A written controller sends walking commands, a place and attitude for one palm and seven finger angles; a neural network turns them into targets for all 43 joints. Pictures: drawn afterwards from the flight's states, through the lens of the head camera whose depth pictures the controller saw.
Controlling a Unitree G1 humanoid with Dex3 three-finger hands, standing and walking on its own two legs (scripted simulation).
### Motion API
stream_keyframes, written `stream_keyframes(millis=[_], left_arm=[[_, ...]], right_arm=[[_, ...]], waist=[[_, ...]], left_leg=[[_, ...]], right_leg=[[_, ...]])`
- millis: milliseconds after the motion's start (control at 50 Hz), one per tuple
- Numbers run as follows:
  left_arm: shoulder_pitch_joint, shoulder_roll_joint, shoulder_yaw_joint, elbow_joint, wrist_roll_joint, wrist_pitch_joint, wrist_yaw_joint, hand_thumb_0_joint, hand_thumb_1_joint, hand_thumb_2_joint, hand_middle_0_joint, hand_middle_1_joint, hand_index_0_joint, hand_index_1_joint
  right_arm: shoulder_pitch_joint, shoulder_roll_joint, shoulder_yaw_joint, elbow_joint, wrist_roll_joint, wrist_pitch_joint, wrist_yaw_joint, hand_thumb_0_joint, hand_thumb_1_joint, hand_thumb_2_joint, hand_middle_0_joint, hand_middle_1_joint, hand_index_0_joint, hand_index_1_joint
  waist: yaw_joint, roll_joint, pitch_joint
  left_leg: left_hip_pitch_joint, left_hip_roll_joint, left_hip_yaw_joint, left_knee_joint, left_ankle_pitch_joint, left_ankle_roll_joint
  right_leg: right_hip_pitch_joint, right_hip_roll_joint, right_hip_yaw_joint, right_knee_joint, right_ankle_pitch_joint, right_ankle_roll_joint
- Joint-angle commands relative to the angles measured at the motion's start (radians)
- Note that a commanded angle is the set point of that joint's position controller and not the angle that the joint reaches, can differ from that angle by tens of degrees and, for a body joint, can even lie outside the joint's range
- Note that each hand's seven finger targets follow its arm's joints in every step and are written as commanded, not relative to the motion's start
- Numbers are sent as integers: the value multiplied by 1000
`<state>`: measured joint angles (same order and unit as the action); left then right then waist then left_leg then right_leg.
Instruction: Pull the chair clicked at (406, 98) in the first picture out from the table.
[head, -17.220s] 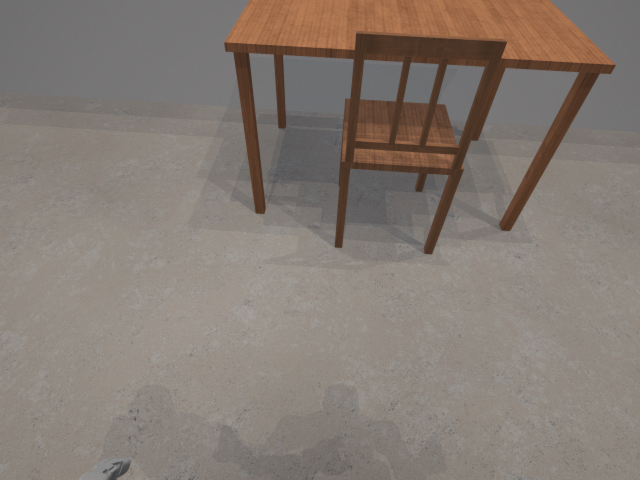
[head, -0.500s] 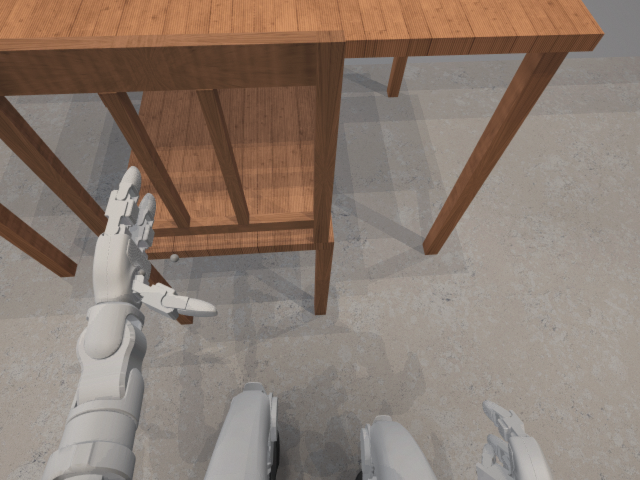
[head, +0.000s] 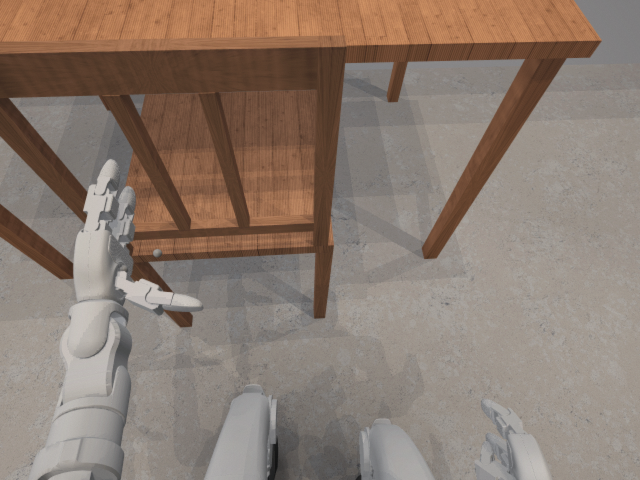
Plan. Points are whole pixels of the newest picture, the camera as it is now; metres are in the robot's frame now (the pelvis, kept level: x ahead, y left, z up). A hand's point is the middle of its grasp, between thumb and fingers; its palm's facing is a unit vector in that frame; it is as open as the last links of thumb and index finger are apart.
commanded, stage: aim the fingers beside a spindle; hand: left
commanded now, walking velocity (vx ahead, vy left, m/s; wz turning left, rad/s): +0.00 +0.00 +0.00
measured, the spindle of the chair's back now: (157, 172) +0.50 +0.25 +0.03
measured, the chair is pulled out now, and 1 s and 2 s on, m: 0.00 0.00 0.00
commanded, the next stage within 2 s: push the fingers through the gap in 1.06 s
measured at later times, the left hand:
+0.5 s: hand (168, 271) +0.35 +0.20 +0.03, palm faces +0.10 -0.99 -0.02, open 16.9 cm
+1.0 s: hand (169, 262) +0.36 +0.20 +0.03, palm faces +0.13 -0.99 -0.04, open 16.9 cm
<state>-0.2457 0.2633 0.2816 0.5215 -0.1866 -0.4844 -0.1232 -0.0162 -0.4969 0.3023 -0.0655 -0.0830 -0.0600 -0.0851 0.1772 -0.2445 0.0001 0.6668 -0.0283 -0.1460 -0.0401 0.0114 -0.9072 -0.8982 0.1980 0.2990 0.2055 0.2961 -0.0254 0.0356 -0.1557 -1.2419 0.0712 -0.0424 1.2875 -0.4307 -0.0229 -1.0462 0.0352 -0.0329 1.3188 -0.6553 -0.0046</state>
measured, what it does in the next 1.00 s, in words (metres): stands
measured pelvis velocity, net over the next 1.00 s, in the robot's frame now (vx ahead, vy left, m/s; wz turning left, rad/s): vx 0.00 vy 0.00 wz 0.00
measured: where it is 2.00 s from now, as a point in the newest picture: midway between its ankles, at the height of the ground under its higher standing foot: outside the picture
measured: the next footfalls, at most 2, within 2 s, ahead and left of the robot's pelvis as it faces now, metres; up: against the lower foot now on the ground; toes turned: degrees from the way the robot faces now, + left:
none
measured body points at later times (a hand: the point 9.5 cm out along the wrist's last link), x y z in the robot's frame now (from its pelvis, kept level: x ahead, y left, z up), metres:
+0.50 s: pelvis +0.00 +0.00 +0.00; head +0.11 +0.01 +0.44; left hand +0.34 +0.26 +0.03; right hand +0.15 -0.25 -0.11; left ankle +0.09 +0.13 -0.61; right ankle -0.01 -0.12 -0.61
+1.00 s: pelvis +0.00 +0.00 +0.00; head +0.11 +0.01 +0.44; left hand +0.34 +0.25 +0.04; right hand +0.15 -0.25 -0.11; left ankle +0.09 +0.13 -0.61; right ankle -0.01 -0.12 -0.61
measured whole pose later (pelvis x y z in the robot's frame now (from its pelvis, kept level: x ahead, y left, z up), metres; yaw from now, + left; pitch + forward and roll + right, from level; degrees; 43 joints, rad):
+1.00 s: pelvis +0.00 +0.00 +0.00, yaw +0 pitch +21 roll -3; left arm -0.22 0.23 0.24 0.50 -0.18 -0.49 -0.12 -0.02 -0.50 0.30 -0.06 -0.08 -0.06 -0.08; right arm 0.18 -0.25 0.00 0.67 -0.03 -0.14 -0.05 0.01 -0.91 -0.90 0.20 0.30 0.21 0.30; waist -0.02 0.04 -0.16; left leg -1.24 0.07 -0.05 1.29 -0.43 -0.02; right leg -1.04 0.04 -0.04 1.32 -0.66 0.00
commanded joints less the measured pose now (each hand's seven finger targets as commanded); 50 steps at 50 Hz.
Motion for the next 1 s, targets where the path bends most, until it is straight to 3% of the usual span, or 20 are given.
stream_keyframes(millis=[0, 60, 100, 140, 160, 180, 220, 260, 280, 400, 480, 500, 560, 620, 680, 760, 800, 820, 860, 980], left_arm=[[-169, 72, -56, -136, -25, -11, -62, 0, -500, 300, -60, -80, -60, -80], [-206, 88, -43, -190, -45, -20, -68, 0, -500, 300, -60, -80, -60, -80], [-256, 150, 11, -292, -37, -57, -40, 0, -500, 300, -60, -80, -60, -80], [-239, 161, 26, -333, -23, -83, -7, 0, -500, 300, -60, -80, -60, -80], [-242, 206, 68, -345, -14, -93, 15, 0, -500, 300, -60, -80, -60, -80], [-220, 203, 71, -329, -2, -96, 27, 0, -500, 300, -60, -80, -60, -80], [-180, 175, 60, -237, 8, -84, 34, 0, -500, 300, -60, -80, -60, -80], [-145, 167, 58, -180, 10, -65, 21, 0, -500, 300, -60, -80, -60, -80], [-132, 130, 18, -135, 9, -48, 7, 0, -500, 300, -60, -80, -60, -80], [-158, 84, -45, -247, -39, -30, -58, 0, -500, 300, -60, -80, -60, -80], [-213, 133, -14, -336, -20, -71, -11, 0, -500, 300, -60, -80, -60, -80], [-218, 130, -9, -315, -16, -76, 3, 0, -500, 300, -60, -80, -60, -80], [-182, 180, 56, -254, 0, -84, 33, 0, -500, 300, -60, -80, -60, -80], [-141, 150, 34, -183, 9, -63, 21, 0, -500, 300, -60, -80, -60, -80], [-115, 137, 20, -184, -5, -43, -9, 0, -500, 300, -60, -80, -60, -80], [-163, 94, -41, -260, -28, -43, -36, 0, -500, 300, -60, -80, -60, -80], [-192, 101, -37, -276, -28, -54, -26, 0, -500, 300, -60, -80, -60, -80], [-207, 122, -16, -260, -25, -60, -18, 0, -500, 300, -60, -80, -60, -80], [-241, 161, 20, -255, -14, -78, 2, 0, -500, 300, -60, -80, -60, -80], [-129, 164, 44, -219, -1, -67, 4, 0, -500, 300, -60, -80, -60, -80]], right_arm=[[47, -152, -56, -105, 23, -35, -13, 0, -900, -900, 200, 300, 200, 300], [47, -157, -61, -107, 24, -44, -20, 0, -900, -900, 200, 300, 200, 300], [43, -158, -67, -106, 15, -46, -20, 0, -900, -900, 200, 300, 200, 300], [38, -150, -64, -105, 7, -48, -15, 0, -900, -900, 200, 300, 200, 300], [40, -155, -63, -99, 3, -47, -16, 0, -900, -900, 200, 300, 200, 300], [35, -149, -62, -97, 0, -45, -13, 0, -900, -900, 200, 300, 200, 300], [27, -143, -55, -92, 1, -35, -11, 0, -900, -900, 200, 300, 200, 300], [31, -146, -55, -99, 5, -31, -11, 0, -900, -900, 200, 300, 200, 300], [27, -144, -50, -101, 9, -28, -10, 0, -900, -900, 200, 300, 200, 300], [39, -151, -62, -123, 21, -35, -13, 0, -900, -900, 200, 300, 200, 300], [34, -150, -63, -108, 12, -42, -16, 0, -900, -900, 200, 300, 200, 300], [32, -148, -60, -100, 8, -43, -15, 0, -900, -900, 200, 300, 200, 300], [26, -152, -58, -94, 4, -38, -16, 0, -900, -900, 200, 300, 200, 300], [17, -144, -52, -103, 8, -29, -13, 0, -900, -900, 200, 300, 200, 300], [27, -147, -53, -116, 13, -27, -11, 0, -900, -900, 200, 300, 200, 300], [32, -149, -56, -126, 19, -33, -14, 0, -900, -900, 200, 300, 200, 300], [29, -148, -58, -113, 16, -37, -16, 0, -900, -900, 200, 300, 200, 300], [30, -150, -58, -106, 16, -38, -19, 0, -900, -900, 200, 300, 200, 300], [29, -153, -57, -94, 12, -40, -24, 0, -900, -900, 200, 300, 200, 300], [26, -146, -56, -109, 8, -31, -16, 0, -900, -900, 200, 300, 200, 300]], waist=[[-32, -5, -356], [-31, -6, -378], [-9, 52, -461], [0, 83, -462], [1, 76, -463], [6, 79, -461], [-6, 17, -376], [-1, 7, -363], [-10, -4, -337], [-14, 31, -430], [-16, 56, -429], [-23, 39, -399], [-9, 7, -365], [1, 22, -345], [8, 26, -377], [-18, 29, -410], [-23, 29, -393], [-25, -8, -376], [-25, -9, -363], [13, 39, -427]], left_leg=[[454, -54, 8, -124, 135, 38], [472, -54, 1, -114, 141, 40], [551, -51, -11, -120, 191, 33], [582, -51, -14, -127, 215, 29], [579, -50, -18, -125, 218, 31], [574, -52, -14, -127, 210, 30], [489, -54, -3, -129, 153, 34], [452, -57, 4, -128, 127, 36], [432, -59, 8, -132, 103, 36], [526, -53, 1, -130, 179, 34], [565, -47, -18, -133, 179, 31], [544, -49, -19, -132, 162, 33], [474, -56, -8, -129, 113, 37], [444, -59, 7, -136, 85, 34], [466, -57, 8, -140, 116, 33], [507, -54, 1, -130, 153, 36], [509, -54, -5, -128, 141, 35], [485, -52, -8, -127, 119, 36], [465, -53, -9, -120, 102, 39], [497, -57, 7, -128, 153, 33]], right_leg=[[14, 22, 6, -244, 315, -6], [6, 22, 8, -244, 306, -7], [4, 22, 1, -223, 328, -12], [5, 25, -5, -215, 338, -15], [4, 29, -8, -209, 338, -15], [4, 28, -5, -210, 333, -14], [5, 28, -3, -222, 306, -11], [13, 29, 2, -224, 289, -12], [9, 26, 5, -236, 271, -10], [30, 23, -2, -236, 335, -11], [-11, 28, -11, -224, 302, -12], [-18, 28, -10, -228, 291, -11], [-7, 29, 1, -231, 258, -10], [4, 25, 9, -240, 239, -12], [25, 25, 6, -239, 274, -15], [22, 27, 1, -235, 307, -11], [7, 25, 2, -239, 291, -9], [1, 27, 3, -241, 268, -8], [-14, 29, 7, -235, 248, -8], [30, 25, 10, -226, 308, -14]])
